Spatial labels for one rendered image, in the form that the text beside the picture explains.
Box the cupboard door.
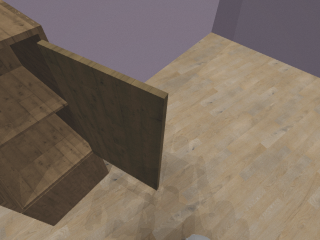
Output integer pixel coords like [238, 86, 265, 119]
[36, 40, 169, 191]

